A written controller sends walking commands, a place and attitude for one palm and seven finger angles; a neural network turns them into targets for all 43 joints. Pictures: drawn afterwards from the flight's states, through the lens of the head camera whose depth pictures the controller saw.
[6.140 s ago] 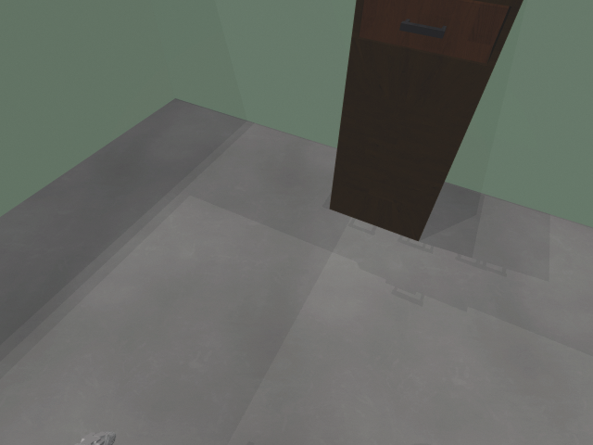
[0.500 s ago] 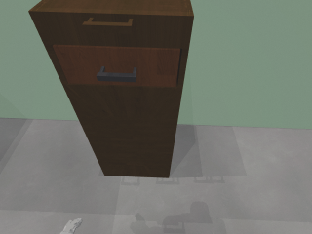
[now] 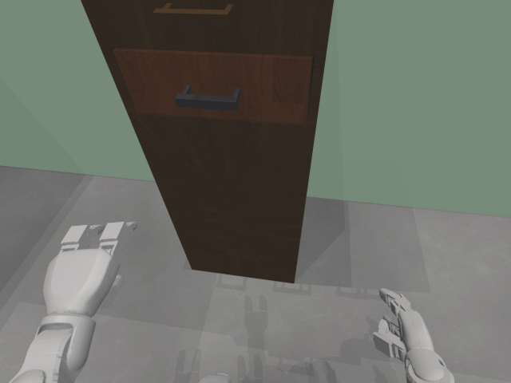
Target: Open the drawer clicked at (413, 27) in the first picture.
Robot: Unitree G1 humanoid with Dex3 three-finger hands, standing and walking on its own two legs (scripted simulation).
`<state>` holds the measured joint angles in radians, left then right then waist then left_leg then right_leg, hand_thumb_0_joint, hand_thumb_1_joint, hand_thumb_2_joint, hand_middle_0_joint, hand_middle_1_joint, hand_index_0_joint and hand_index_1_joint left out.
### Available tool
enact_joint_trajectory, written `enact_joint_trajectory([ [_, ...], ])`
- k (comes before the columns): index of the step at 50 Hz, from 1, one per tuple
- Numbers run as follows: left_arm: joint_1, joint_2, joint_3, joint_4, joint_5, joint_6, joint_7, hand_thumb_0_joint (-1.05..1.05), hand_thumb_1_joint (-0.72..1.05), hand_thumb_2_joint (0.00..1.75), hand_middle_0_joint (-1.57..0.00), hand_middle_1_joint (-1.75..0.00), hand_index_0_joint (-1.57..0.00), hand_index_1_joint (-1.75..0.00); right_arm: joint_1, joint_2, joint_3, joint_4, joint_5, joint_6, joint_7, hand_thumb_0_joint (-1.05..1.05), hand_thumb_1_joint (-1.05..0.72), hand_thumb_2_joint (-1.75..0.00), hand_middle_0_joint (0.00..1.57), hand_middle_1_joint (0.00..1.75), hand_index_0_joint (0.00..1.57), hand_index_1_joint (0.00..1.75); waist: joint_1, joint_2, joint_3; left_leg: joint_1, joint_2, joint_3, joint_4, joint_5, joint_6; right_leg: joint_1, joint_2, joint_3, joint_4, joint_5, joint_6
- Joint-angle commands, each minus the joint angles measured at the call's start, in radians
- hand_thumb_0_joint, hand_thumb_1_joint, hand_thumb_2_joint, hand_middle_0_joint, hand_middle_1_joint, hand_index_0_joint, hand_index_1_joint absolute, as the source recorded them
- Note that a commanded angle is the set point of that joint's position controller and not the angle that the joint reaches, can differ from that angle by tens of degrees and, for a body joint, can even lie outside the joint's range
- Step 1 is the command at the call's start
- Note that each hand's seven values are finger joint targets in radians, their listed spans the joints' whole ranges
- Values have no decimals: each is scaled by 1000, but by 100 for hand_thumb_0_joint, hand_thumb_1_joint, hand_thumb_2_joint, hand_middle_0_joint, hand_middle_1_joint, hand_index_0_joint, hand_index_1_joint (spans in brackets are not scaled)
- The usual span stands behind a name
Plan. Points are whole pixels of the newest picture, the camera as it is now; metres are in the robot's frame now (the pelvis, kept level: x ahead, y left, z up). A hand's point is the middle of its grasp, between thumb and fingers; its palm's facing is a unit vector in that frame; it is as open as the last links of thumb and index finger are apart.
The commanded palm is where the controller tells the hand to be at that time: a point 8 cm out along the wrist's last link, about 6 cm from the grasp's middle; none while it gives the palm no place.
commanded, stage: raise the hand with hooked fingers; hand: left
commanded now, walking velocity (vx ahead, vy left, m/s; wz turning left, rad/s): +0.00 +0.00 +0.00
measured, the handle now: (209, 96) +0.59 +0.19 +0.14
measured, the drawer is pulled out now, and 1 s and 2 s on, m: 0.00 0.00 0.00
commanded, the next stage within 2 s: move the hooked fingers above the handle in 1.30 s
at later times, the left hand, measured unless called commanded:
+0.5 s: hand (90, 200) +0.30 +0.28 +0.15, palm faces +0.14 -0.08 -0.99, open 12.6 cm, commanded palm +0.27 +0.27 +0.22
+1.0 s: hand (60, 124) +0.33 +0.29 +0.25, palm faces +0.16 -0.04 -0.99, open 13.9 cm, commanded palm +0.29 +0.28 +0.30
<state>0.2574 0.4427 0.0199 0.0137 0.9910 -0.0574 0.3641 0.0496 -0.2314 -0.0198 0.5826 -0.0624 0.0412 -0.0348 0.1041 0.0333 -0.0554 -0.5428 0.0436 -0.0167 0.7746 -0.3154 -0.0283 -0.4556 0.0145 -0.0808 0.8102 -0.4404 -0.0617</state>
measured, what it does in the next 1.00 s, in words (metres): stands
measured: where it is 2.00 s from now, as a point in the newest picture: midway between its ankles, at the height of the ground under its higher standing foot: outside the picture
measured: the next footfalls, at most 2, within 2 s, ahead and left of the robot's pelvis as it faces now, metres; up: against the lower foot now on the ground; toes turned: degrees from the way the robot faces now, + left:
none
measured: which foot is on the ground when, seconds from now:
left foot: down 0.00-1.00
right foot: down 0.00-1.00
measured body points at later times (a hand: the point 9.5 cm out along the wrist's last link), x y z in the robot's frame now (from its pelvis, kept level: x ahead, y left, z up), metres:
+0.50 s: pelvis +0.03 +0.03 +0.03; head +0.03 +0.00 +0.48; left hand +0.28 +0.28 +0.20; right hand +0.23 -0.20 -0.08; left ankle +0.05 +0.15 -0.71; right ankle -0.01 -0.08 -0.71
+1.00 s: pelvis +0.00 +0.04 +0.04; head +0.00 +0.00 +0.48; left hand +0.32 +0.29 +0.30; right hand +0.22 -0.16 -0.06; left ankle +0.05 +0.15 -0.71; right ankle -0.01 -0.08 -0.71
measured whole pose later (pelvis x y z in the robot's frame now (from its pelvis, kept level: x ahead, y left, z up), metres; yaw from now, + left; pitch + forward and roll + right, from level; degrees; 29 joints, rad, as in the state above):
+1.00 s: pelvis +0.00 +0.04 +0.04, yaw +0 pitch -2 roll +0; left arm -0.34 0.64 0.01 -0.07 0.79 0.12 -0.23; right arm 0.07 -0.27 0.05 0.63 0.03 0.12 0.01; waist 0.10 0.10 0.02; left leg -0.22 -0.01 0.02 0.41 -0.15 0.02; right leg -0.14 -0.03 -0.05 0.44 -0.26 0.01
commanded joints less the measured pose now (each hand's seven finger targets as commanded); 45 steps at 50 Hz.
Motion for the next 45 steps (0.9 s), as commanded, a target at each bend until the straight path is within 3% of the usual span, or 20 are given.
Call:
enact_joint_trajectory([
  [1,-144,193,85,-200,-51,67,-63,0,18,59,-25,-76,-25,-76,-108,-90,-12,-147,23,-29,-15,0,-90,-90,20,30,20,30,-33,-15,-175,190,-91,41,-123,152,68,95,-23,183,-274,310,42],
  [3,-109,215,109,-190,-71,85,-123,0,13,57,-25,-80,-25,-80,-111,-97,-3,-148,25,-22,-15,0,-90,-90,20,30,20,30,-20,-61,-162,194,-88,43,-156,185,67,154,-28,171,-281,381,49],
  [6,-91,249,146,-285,-84,60,-182,0,6,54,-26,-84,-26,-84,-106,-99,0,-148,22,-14,-9,0,-90,-90,20,30,20,30,-3,-38,-173,237,-89,48,-191,247,68,213,-32,143,-279,491,54],
  [11,-125,259,190,-343,-109,7,-180,0,-6,49,-27,-92,-27,-92,-88,-101,-8,-144,26,-16,-2,0,-90,-90,20,30,20,30,-2,-40,-150,281,-86,50,-227,272,66,221,-32,108,-310,479,53],
  [13,-177,278,206,-370,-111,2,-170,0,-10,47,-27,-94,-27,-94,-88,-106,-16,-141,29,-16,2,0,-90,-90,20,30,20,30,-3,-22,-177,313,-85,50,-238,297,66,234,-29,100,-317,473,50],
  [17,-273,264,165,-367,-119,33,-180,0,-20,43,-28,-100,-28,-100,-81,-112,-26,-124,44,-7,7,0,-90,-90,20,30,20,30,-17,-11,-185,369,-81,48,-262,323,66,228,-26,70,-330,461,50],
  [24,-417,295,129,-385,-140,94,-283,0,-36,36,-29,-111,-29,-111,-109,-118,-14,-117,61,15,17,0,-90,-90,20,30,20,30,-16,26,-180,431,-74,28,-317,409,57,284,-15,49,-357,469,43],
  [28,-506,351,165,-374,-151,124,-340,0,-45,32,-30,-117,-30,-117,-125,-123,-5,-118,69,33,25,0,-90,-90,20,30,20,30,-8,22,-171,447,-66,22,-347,422,50,309,-4,48,-382,448,40],
  [30,-558,347,148,-350,-160,138,-367,0,-50,30,-30,-120,-30,-120,-117,-121,1,-112,70,39,28,0,-90,-90,20,30,20,30,-11,24,-165,452,-65,21,-364,418,48,313,-6,41,-391,437,41],
  [33,-633,380,166,-331,-168,158,-409,0,-50,30,-30,-120,-30,-120,-144,-127,10,-121,78,44,35,0,-90,-90,20,30,20,30,-5,29,-163,452,-63,20,-379,385,43,326,0,44,-408,398,37],
  [36,-725,380,136,-345,-169,163,-449,0,-50,30,-30,-120,-30,-120,-136,-130,14,-117,76,46,38,0,-90,-90,20,30,20,30,-12,54,-186,474,-63,17,-389,394,43,326,-4,42,-412,394,37],
  [40,-814,399,133,-299,-179,174,-498,0,-50,30,-30,-120,-30,-120,-139,-133,21,-114,81,40,39,0,-90,-90,20,30,20,30,-17,21,-176,466,-65,13,-399,352,45,325,-4,40,-426,358,37],
  [45,-951,446,147,-253,-192,175,-544,0,-50,30,-30,-120,-30,-120,-139,-140,26,-108,87,29,36,0,-90,-90,20,30,20,30,-18,29,-174,456,-70,14,-407,304,46,317,-8,44,-439,322,38],
])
